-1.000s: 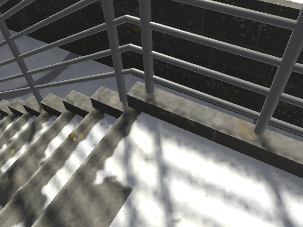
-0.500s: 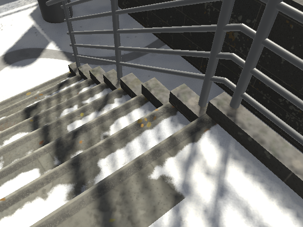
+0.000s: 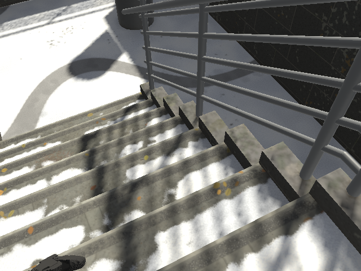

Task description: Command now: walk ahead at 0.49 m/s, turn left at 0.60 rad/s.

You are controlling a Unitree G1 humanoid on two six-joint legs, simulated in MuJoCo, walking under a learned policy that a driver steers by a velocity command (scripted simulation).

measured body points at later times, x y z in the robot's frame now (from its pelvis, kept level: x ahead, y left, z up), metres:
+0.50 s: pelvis +0.25 +0.06 +0.00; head +0.27 +0.09 +0.44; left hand +0.20 +0.34 -0.14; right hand +0.49 -0.13 -0.09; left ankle +0.29 +0.13 -0.72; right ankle +0.14 -0.10 -0.63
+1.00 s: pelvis +0.49 +0.13 -0.05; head +0.47 +0.13 +0.40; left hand +0.53 +0.42 -0.16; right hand +0.57 -0.14 -0.18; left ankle +0.29 +0.13 -0.72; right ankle +0.66 +0.08 -0.77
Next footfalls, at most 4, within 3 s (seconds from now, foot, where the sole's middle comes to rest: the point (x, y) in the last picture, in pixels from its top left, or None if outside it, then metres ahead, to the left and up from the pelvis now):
0.44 left None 0.33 0.14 -0.75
1.08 right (155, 234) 0.67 0.10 -0.93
1.60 left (98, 215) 0.87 0.39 -1.11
1.96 right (138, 198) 0.95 0.20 -1.11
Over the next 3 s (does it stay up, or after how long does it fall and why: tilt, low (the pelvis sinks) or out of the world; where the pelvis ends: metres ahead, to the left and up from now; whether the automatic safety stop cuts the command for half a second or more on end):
stays up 1.12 0.30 -0.52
